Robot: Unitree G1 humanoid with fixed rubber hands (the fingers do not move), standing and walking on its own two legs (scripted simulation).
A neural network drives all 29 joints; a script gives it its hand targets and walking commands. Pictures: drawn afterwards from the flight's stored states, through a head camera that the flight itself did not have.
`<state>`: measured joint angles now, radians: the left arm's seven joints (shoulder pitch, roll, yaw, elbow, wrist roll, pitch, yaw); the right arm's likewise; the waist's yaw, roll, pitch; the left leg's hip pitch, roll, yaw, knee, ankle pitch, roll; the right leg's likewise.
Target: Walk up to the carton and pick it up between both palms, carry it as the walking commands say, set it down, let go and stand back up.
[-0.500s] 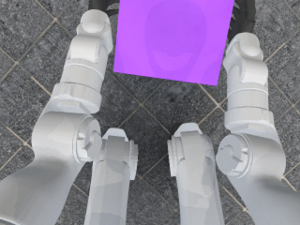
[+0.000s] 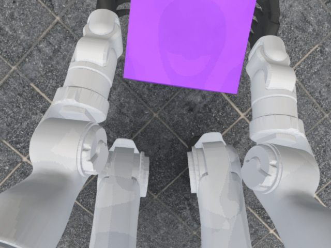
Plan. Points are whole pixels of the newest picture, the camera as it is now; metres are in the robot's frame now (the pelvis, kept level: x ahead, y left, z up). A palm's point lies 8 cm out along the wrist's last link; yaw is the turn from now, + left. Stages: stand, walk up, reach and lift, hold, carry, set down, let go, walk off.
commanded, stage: set down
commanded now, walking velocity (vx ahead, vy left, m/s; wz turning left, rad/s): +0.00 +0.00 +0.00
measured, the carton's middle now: (181, 38) +0.52 -0.06 -0.23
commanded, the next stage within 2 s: none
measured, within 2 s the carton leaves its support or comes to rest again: rests again in 0.88 s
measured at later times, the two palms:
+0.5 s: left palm (110, 17) +0.55 +0.08 -0.17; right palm (259, 38) +0.50 -0.21 -0.17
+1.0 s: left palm (111, 20) +0.55 +0.08 -0.19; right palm (258, 38) +0.50 -0.21 -0.18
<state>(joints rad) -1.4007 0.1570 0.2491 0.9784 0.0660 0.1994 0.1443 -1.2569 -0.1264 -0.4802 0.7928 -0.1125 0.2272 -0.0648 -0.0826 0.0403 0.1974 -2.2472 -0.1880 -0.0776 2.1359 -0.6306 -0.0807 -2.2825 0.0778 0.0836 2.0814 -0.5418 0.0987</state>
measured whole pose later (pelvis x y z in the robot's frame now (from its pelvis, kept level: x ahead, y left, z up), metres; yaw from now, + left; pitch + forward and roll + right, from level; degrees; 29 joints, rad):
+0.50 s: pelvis +0.00 +0.00 -0.01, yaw +0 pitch +41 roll -1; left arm -1.42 0.19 0.22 1.02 0.05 0.17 0.14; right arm -1.29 -0.15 -0.45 0.85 -0.09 0.21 -0.04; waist -0.09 0.04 0.25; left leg -2.24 -0.17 -0.06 2.17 -0.64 -0.06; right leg -2.27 0.06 0.07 2.12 -0.56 0.09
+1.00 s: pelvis +0.00 +0.00 -0.02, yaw +0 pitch +39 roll -2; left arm -1.43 0.21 0.21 1.06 0.05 0.16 0.12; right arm -1.32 -0.18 -0.43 0.92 -0.08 0.19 -0.02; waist -0.10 0.03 0.29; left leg -2.24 -0.15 -0.05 2.21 -0.65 -0.05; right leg -2.27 0.05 0.06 2.15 -0.56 0.09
